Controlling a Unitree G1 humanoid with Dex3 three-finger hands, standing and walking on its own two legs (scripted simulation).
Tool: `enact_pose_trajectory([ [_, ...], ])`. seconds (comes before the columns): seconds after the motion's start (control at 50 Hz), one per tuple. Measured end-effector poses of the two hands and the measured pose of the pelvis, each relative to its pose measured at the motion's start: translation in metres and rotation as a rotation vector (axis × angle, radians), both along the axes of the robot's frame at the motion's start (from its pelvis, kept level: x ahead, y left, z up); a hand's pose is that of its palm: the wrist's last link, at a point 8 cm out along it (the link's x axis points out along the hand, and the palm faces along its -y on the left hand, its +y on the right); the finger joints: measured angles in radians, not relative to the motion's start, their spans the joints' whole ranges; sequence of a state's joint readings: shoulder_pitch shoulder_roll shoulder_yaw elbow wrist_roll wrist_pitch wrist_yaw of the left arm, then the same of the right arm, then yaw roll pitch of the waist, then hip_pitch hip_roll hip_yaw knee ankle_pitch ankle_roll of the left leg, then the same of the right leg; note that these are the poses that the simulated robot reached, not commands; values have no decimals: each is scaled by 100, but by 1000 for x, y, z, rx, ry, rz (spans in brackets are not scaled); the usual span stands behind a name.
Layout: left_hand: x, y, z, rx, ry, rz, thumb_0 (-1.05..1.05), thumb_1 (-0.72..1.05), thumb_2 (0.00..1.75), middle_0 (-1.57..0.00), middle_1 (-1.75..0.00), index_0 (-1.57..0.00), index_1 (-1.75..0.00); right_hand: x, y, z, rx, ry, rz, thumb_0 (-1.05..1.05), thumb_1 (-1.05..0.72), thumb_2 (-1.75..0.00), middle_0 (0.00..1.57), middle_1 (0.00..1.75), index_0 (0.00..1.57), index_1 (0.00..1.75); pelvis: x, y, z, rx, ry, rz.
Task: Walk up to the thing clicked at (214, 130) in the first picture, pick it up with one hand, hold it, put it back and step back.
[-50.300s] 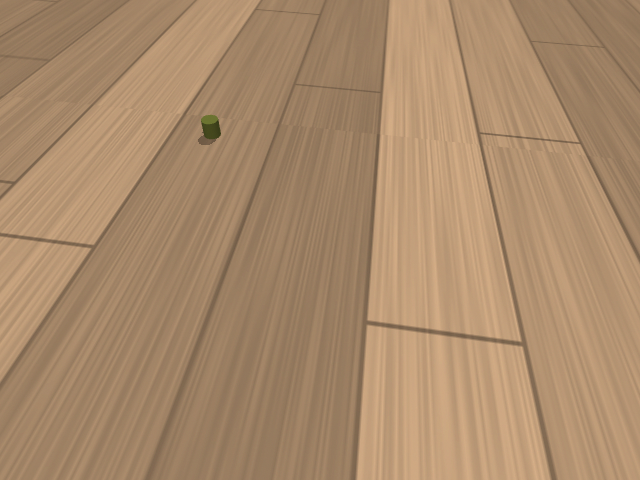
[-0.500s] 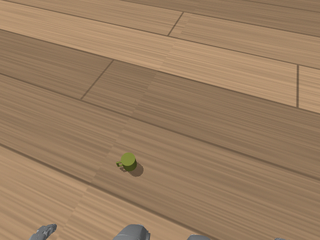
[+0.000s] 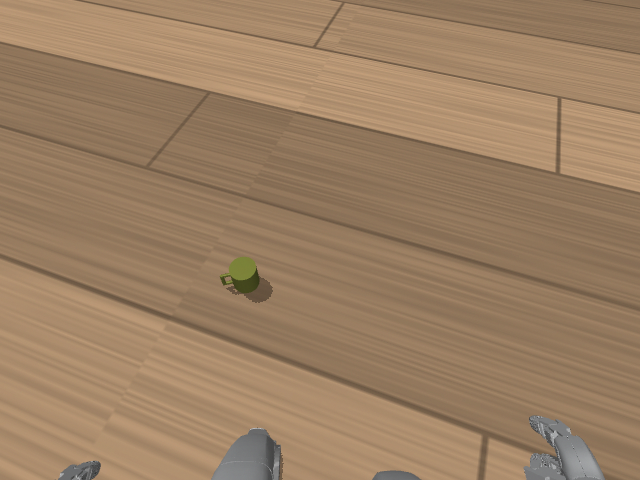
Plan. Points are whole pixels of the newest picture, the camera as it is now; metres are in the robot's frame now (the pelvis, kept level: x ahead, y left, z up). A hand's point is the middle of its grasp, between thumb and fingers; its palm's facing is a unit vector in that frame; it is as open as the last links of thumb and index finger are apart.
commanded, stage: step back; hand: left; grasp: from above
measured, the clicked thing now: (239, 276) +0.75 +0.28 -0.70
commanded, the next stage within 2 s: stand in 1.82 s
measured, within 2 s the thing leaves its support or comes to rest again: neither
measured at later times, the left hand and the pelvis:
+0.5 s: hand out of the picture -0.07 +0.27 -0.13, palm faces +0.07 -0.92 -0.39, open 7.4 cm; pelvis -0.17 -0.01 +0.01, yaw +3 degrees
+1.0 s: hand out of the picture -0.26 +0.25 -0.13, palm faces +0.09 -0.89 -0.44, open 7.4 cm; pelvis -0.30 -0.04 +0.01, yaw +4 degrees
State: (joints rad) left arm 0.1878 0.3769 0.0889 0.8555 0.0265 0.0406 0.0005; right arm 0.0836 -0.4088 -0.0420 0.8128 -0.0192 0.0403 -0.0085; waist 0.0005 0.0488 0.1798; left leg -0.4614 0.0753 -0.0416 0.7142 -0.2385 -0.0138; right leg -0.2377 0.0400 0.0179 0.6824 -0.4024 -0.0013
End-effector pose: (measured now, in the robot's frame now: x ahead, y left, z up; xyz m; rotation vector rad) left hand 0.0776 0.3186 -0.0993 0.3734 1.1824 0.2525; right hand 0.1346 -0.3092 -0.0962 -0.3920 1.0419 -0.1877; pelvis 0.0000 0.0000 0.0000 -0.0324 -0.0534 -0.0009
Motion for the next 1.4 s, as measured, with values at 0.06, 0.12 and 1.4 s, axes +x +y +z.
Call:
enact_pose_trajectory([
  [0.06,-34,-10,8,-3,19,11,0,90,90,-20,-30,-20,-30,-26,-8,-2,8,33,-24,0,-90,-90,21,30,21,30,-18,-6,6,42,1,-1],
  [0.12,-58,-14,17,9,27,29,0,90,90,-21,-30,-21,-30,-55,-12,-2,13,67,-26,0,-90,-90,21,30,21,30,-34,-7,12,61,7,11],
  [1.4,-353,-46,14,-28,-18,136,0,90,90,-21,-30,-21,-30,-322,-38,2,22,159,56,0,-90,-90,20,30,20,30,-285,-41,19,23,4,116],
])
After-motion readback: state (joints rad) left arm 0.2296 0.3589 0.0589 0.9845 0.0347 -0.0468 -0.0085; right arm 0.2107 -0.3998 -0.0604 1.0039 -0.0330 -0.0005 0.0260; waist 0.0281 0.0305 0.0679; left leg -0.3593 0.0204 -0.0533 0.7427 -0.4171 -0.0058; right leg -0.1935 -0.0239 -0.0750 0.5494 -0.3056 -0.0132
